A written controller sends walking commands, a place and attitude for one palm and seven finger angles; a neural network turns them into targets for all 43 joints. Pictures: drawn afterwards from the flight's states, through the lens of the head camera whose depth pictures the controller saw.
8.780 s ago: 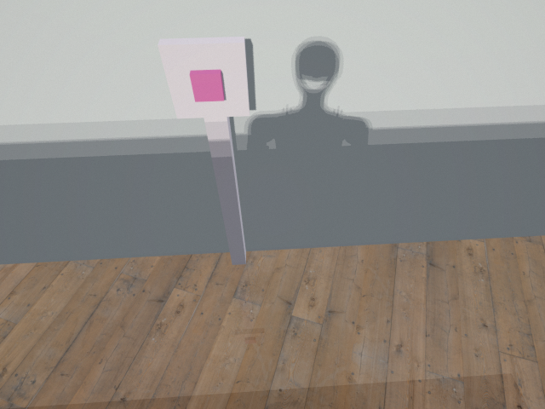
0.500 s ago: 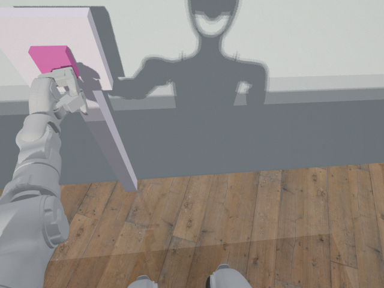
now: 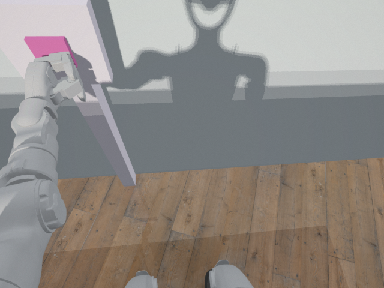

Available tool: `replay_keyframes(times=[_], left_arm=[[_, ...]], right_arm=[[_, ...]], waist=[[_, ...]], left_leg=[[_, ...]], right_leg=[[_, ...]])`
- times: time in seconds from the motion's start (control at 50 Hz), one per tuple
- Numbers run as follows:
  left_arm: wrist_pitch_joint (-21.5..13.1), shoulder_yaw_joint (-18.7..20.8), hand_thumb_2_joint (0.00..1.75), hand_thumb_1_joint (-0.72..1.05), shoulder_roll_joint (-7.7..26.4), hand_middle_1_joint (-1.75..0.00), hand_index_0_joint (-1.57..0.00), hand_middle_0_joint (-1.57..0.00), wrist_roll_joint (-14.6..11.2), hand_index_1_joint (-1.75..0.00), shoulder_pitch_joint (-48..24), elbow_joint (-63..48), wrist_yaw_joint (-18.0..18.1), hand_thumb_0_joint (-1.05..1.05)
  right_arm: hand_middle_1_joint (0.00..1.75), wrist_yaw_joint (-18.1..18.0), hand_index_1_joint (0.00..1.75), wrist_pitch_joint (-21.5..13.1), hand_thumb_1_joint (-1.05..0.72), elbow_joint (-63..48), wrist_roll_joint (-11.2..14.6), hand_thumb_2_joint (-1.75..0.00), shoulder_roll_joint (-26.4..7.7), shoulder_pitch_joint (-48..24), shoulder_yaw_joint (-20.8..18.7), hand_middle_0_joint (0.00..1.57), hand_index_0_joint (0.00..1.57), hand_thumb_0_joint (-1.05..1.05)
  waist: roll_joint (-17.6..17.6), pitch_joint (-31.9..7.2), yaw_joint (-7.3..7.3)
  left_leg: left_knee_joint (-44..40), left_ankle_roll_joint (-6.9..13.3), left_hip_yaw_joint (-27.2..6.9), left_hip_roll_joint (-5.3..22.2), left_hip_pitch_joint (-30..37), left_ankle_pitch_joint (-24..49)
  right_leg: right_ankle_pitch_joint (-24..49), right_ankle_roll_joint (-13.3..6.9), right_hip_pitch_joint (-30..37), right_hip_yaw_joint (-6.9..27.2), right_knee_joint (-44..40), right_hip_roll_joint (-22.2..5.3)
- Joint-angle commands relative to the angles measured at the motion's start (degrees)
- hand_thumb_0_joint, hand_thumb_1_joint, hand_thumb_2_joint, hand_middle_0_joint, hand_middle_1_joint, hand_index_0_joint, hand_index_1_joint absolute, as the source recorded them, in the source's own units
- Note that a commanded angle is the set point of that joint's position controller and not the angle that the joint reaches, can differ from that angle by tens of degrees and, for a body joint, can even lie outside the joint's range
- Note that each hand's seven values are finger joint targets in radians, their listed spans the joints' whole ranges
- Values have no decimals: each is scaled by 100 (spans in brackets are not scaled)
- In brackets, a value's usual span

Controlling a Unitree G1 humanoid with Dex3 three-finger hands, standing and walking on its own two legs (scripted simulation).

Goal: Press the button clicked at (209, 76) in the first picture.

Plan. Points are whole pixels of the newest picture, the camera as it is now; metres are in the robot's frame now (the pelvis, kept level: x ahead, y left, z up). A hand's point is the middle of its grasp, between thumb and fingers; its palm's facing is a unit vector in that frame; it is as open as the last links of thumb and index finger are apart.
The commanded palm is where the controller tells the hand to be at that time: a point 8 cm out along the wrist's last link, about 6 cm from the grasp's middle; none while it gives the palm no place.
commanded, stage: press the button with the knuckle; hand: left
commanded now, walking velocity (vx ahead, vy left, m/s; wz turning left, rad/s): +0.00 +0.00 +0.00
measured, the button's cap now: (53, 50) +0.56 +0.23 +0.13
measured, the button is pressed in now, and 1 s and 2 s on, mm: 8 0 0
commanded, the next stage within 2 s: hold the button down briefly in 0.16 s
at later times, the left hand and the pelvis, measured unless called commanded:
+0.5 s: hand (77, 82) +0.51 +0.19 +0.10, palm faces +0.02 -1.00 -0.02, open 2.9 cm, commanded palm +0.51 +0.24 +0.10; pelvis -0.03 +0.00 -0.01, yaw +1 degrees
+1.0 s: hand (77, 88) +0.49 +0.19 +0.10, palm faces +0.03 -1.00 +0.00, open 2.9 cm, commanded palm +0.46 +0.24 +0.10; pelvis -0.01 +0.00 +0.00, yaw -1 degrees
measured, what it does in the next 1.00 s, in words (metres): stands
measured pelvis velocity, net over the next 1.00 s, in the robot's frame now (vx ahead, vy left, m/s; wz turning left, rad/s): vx -0.01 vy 0.00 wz -0.01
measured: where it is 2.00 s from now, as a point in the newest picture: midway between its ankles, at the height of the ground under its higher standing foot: outside the picture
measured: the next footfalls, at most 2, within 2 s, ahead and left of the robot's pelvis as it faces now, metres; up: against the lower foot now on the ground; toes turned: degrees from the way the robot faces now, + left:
none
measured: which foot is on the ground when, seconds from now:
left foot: down 0.00-1.00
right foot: down 0.00-1.00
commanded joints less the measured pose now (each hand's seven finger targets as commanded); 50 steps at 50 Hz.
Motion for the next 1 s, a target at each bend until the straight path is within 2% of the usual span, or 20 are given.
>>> replay_keyframes(times=[0.0, 0.04, 0.08, 0.1, 0.18, 0.3, 0.36, 0.38, 0.42, 0.46, 0.5, 0.54, 0.58, 0.66, 0.68, 0.74, 0.8, 0.84, 0.92, 0.98], left_arm=[[-425, 148, 90, 90, 1529, -150, -130, -130, -48, -150, -3325, -1273, 160, 0], [-403, 48, 90, 90, 1523, -150, -130, -130, -30, -150, -3572, -1149, 166, 0], [-362, 92, 90, 90, 1652, -150, -130, -130, 1, -150, -3622, -912, 178, 0], [-363, 42, 90, 90, 1645, -150, -130, -130, 18, -150, -3774, -910, 177, 0], [-318, 40, 90, 90, 1783, -150, -130, -130, 8, -150, -4015, -772, 175, 0], [-341, 17, 90, 90, 1821, -150, -130, -130, 9, -150, -4280, -831, 203, 0], [-366, -47, 90, 90, 1724, -150, -130, -130, 16, -150, -4317, -876, 236, 0], [-370, 26, 90, 90, 1816, -150, -130, -130, 18, -150, -4337, -922, 262, 0], [-398, 56, 90, 90, 1854, -150, -130, -130, 25, -150, -4391, -999, 282, 0], [-381, -37, 90, 90, 1805, -150, -130, -130, 57, -150, -4392, -915, 293, 0], [-397, 93, 90, 90, 1968, -150, -130, -130, 89, -150, -4357, -902, 305, 0], [-374, -49, 90, 90, 1854, -150, -130, -130, 109, -150, -4380, -846, 290, 0], [-350, 140, 90, 90, 2050, -150, -130, -130, 76, -150, -4242, -836, 287, 0], [-316, 53, 90, 90, 1850, -150, -130, -130, 36, -150, -3998, -840, 205, 0], [-306, 181, 90, 90, 1963, -150, -130, -130, 36, -150, -3832, -792, 200, 0], [-363, 188, 90, 90, 1796, -150, -130, -130, 4, -150, -3433, -1131, 159, 0], [-360, 90, 90, 90, 1458, -150, -130, -130, -100, -150, -3134, -1257, 149, 0], [-356, 224, 90, 90, 1609, -150, -130, -130, -124, -150, -2906, -1330, 163, 0], [-392, 246, 90, 90, 1446, -150, -130, -130, -169, -150, -2333, -1669, 166, 0], [-368, 258, 90, 90, 1331, -150, -130, -130, -245, -150, -1768, -1821, 112, 0]], right_arm=[[30, -50, 30, -142, -90, -218, -10, -90, -1062, 973, -373, 20, 20, 0], [30, -65, 30, -148, -90, -196, 5, -90, -1061, 959, -344, 20, 20, 0], [30, -74, 30, -170, -90, -191, 7, -90, -1094, 962, -320, 20, 20, 0], [30, -80, 30, -182, -90, -181, 3, -90, -1107, 975, -304, 20, 20, 0], [30, -116, 30, -239, -90, -174, 2, -90, -1149, 1020, -288, 20, 20, 0], [30, -103, 30, -326, -90, -168, -25, -90, -1173, 1090, -270, 20, 20, 0], [30, -74, 30, -346, -90, -167, -41, -90, -1169, 1099, -270, 20, 20, 0], [30, -72, 30, -345, -90, -161, -49, -90, -1187, 1118, -273, 20, 20, 0], [30, -61, 30, -357, -90, -179, -54, -90, -1196, 1125, -275, 20, 20, 0], [30, -63, 30, -360, -90, -163, -40, -90, -1186, 1107, -260, 20, 20, 0], [30, -65, 30, -363, -90, -170, -55, -90, -1219, 1137, -266, 20, 20, 0], [30, -68, 30, -367, -90, -174, -36, -90, -1207, 1122, -251, 20, 20, 0], [30, -66, 30, -378, -90, -192, -37, -90, -1218, 1122, -258, 20, 20, 0], [30, -40, 30, -371, -90, -253, -24, -90, -1186, 1111, -257, 20, 20, 0], [30, -42, 30, -359, -90, -273, -24, -90, -1193, 1123, -275, 20, 20, 0], [30, -13, 30, -324, -90, -353, -29, -90, -1158, 1127, -319, 20, 20, 0], [30, 11, 30, -271, -90, -380, -9, -90, -1110, 1045, -338, 20, 20, 0], [30, -1, 30, -233, -90, -428, 25, -90, -1115, 981, -355, 20, 20, 0], [30, 10, 30, -201, -90, -531, 52, -90, -1048, 881, -381, 20, 20, 0], [30, 6, 30, -160, -90, -628, 90, -90, -1000, 778, -398, 20, 20, 0]], waist=[[499, -2517, -294], [510, -2347, -421], [447, -2169, -444], [599, -2173, -487], [486, -2265, -610], [838, -2467, -630], [897, -2502, -617], [787, -2542, -626], [875, -2640, -608], [828, -2415, -653], [724, -2447, -625], [793, -2359, -654], [721, -2378, -587], [716, -2362, -529], [574, -2388, -456], [793, -2724, -275], [677, -2466, -257], [505, -2405, -170], [600, -2520, 27], [297, -2471, 159]], left_leg=[[-513, 136, -307, -218, 1604, 1738], [-526, 143, -309, -217, 1460, 1485], [-544, 147, -326, -225, 1248, 1159], [-541, 152, -341, -229, 1264, 1094], [-500, 177, -360, -226, 1100, 839], [-481, 167, -413, -234, 1184, 702], [-483, 150, -448, -229, 1255, 628], [-478, 163, -446, -226, 1211, 617], [-473, 164, -439, -235, 1228, 595], [-513, 170, -438, -228, 1114, 387], [-512, 184, -449, -227, 1052, 360], [-536, 175, -447, -226, 1013, 210], [-521, 188, -388, -241, 886, 161], [-546, 183, -364, -242, 895, 205], [-548, 183, -361, -236, 854, 220], [-547, 147, -357, -219, 1299, 769], [-585, 149, -329, -202, 1388, 875], [-626, 157, -280, -209, 1234, 768], [-668, 143, -216, -223, 1452, 1138], [-701, 152, -114, -234, 1360, 1390]], right_leg=[[1311, -185, 890, 140, -399, 374], [1123, -159, 780, 144, -443, 364], [844, -164, 701, 147, -477, 362], [768, -178, 609, 160, -471, 358], [554, -136, 538, 176, -490, 347], [388, -168, 367, 157, -450, 349], [299, -172, 274, 131, -446, 352], [303, -163, 336, 137, -451, 351], [284, -165, 368, 154, -449, 355], [152, -162, 295, 147, -481, 356], [134, -178, 371, 160, -481, 358], [31, -170, 252, 151, -480, 354], [22, -166, 432, 193, -514, 348], [58, -175, 471, 180, -500, 353], [62, -178, 559, 178, -498, 357], [405, -210, 603, 125, -418, 371], [493, -212, 589, 94, -460, 394], [464, -196, 768, 118, -485, 390], [808, -220, 1020, 111, -444, 393], [1220, -217, 1427, 135, -447, 394]])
